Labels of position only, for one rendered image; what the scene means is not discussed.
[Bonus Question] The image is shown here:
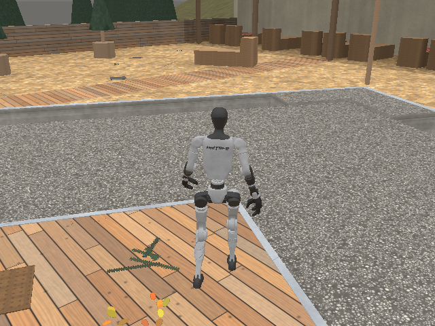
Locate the robot left shin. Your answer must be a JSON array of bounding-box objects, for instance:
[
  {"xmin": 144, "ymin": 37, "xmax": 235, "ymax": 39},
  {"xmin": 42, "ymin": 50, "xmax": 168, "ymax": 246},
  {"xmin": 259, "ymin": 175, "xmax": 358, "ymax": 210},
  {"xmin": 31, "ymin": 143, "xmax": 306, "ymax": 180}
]
[{"xmin": 194, "ymin": 230, "xmax": 205, "ymax": 279}]

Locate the left robot hand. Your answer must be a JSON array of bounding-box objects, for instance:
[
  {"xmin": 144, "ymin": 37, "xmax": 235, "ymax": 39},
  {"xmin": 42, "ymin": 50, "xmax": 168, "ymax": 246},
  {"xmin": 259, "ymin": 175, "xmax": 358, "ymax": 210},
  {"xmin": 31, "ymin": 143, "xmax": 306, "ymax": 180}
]
[{"xmin": 182, "ymin": 177, "xmax": 198, "ymax": 189}]

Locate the robot right forearm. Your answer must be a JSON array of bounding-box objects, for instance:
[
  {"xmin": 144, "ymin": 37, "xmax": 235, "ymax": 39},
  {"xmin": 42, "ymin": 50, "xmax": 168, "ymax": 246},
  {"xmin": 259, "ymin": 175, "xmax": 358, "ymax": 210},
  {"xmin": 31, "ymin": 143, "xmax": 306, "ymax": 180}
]
[{"xmin": 245, "ymin": 165, "xmax": 260, "ymax": 199}]

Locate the robot left forearm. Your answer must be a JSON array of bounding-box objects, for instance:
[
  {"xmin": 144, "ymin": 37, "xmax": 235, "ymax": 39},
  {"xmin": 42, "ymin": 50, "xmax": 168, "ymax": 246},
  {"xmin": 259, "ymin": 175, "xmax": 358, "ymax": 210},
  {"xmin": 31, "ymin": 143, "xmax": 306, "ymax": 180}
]
[{"xmin": 182, "ymin": 161, "xmax": 193, "ymax": 181}]

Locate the robot left foot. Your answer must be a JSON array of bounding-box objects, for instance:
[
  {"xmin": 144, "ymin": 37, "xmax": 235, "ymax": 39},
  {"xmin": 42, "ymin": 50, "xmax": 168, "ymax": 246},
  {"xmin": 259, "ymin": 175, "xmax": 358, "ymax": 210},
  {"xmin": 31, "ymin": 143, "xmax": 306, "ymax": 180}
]
[{"xmin": 193, "ymin": 274, "xmax": 204, "ymax": 289}]

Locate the right robot upper arm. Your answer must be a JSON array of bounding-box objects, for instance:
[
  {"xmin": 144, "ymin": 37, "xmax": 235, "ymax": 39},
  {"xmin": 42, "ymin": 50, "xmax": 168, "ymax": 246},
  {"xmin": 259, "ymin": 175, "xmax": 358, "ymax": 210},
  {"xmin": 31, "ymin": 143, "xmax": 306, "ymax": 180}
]
[{"xmin": 233, "ymin": 137, "xmax": 251, "ymax": 176}]

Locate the left robot upper arm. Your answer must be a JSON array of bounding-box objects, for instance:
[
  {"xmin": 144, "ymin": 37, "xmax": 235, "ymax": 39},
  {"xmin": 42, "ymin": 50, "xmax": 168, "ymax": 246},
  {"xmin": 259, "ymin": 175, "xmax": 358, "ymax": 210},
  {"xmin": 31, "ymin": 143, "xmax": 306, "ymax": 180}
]
[{"xmin": 186, "ymin": 136, "xmax": 205, "ymax": 172}]

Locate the right robot hand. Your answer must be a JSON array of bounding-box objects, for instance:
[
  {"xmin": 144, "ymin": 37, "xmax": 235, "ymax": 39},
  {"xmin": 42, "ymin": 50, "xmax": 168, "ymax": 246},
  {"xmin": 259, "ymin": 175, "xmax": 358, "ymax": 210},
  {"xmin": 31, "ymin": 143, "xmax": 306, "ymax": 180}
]
[{"xmin": 246, "ymin": 197, "xmax": 262, "ymax": 216}]

